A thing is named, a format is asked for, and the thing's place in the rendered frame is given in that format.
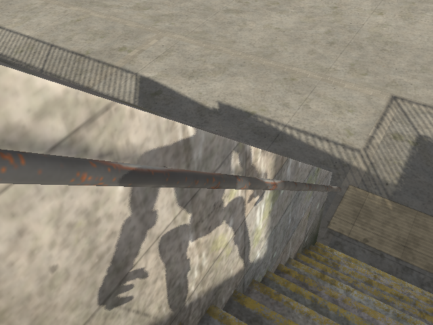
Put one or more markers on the stairs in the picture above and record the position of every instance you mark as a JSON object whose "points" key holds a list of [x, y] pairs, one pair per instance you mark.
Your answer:
{"points": [[323, 286]]}

